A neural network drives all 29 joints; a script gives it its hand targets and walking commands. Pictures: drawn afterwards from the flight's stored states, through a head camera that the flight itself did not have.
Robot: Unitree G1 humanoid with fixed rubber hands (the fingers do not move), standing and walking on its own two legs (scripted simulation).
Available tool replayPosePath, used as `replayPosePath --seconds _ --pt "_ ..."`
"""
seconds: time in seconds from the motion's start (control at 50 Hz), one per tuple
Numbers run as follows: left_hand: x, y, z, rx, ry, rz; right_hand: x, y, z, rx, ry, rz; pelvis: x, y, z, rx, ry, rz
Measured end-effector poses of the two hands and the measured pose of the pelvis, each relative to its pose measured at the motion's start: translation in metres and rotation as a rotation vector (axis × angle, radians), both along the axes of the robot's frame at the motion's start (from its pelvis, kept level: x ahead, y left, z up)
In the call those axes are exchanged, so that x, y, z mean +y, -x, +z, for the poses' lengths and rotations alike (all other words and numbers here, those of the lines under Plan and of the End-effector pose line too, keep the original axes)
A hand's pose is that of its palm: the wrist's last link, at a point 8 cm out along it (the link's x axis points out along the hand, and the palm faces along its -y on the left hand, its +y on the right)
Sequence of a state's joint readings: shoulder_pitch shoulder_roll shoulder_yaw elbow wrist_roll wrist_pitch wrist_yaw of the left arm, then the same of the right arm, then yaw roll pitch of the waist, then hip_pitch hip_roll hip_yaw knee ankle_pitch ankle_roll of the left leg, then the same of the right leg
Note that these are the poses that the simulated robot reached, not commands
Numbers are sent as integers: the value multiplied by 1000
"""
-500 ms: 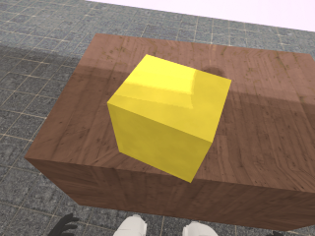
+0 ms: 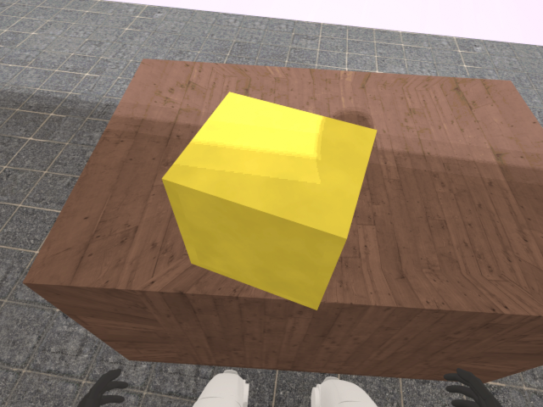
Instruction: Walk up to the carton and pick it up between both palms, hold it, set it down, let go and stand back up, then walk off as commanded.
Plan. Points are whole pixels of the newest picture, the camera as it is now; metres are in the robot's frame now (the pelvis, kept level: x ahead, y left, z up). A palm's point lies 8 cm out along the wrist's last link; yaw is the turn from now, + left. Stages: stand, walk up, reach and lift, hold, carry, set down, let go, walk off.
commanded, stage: reach and lift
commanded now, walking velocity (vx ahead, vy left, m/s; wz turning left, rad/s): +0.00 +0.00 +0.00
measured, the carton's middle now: (274, 203) +0.43 +0.02 +0.02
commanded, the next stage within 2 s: none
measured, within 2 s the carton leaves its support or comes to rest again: neither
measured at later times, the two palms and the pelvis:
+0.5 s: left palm (106, 358) +0.19 +0.25 -0.04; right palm (469, 392) +0.16 -0.25 -0.03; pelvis +0.01 -0.01 +0.04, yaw -1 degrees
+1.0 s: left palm (95, 326) +0.23 +0.27 -0.01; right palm (433, 381) +0.16 -0.19 -0.01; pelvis +0.03 +0.02 +0.05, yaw -3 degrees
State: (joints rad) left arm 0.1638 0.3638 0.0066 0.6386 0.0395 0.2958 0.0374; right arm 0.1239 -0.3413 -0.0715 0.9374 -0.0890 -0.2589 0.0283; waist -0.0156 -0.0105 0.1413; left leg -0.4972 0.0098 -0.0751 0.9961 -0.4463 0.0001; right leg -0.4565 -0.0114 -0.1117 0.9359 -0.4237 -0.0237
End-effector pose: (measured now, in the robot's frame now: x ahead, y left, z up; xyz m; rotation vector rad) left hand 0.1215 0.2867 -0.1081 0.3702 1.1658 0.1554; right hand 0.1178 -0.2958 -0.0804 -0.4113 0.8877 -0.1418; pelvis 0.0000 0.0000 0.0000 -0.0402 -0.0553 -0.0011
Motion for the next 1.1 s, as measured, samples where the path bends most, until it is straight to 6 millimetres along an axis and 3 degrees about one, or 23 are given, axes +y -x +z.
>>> replayPosePath --seconds 0.1,0.2,0.38,0.6,0.82,1.1 --pt "-16 -41 21 -137 20 -49 -1 -7 5 -53 -12 11 -6 0 2 -5 -13 -6" --pt "-32 -59 36 -192 65 -90 3 -7 15 -87 -26 -29 -12 -3 13 -26 -34 -17" --pt "-36 -66 59 -271 124 -79 27 -24 38 -173 -54 -39 -15 -10 31 -58 -45 -22" --pt "-30 -79 75 -374 208 -76 69 -46 53 -251 -96 -51 -5 -18 41 -78 -34 -21" --pt "-21 -100 88 -504 283 -100 92 -46 61 -289 -114 -120 11 -27 46 -83 -20 -36" --pt "-14 -109 102 -649 377 -112 116 -49 74 -402 -143 -182 19 -28 47 -76 -13 -44"
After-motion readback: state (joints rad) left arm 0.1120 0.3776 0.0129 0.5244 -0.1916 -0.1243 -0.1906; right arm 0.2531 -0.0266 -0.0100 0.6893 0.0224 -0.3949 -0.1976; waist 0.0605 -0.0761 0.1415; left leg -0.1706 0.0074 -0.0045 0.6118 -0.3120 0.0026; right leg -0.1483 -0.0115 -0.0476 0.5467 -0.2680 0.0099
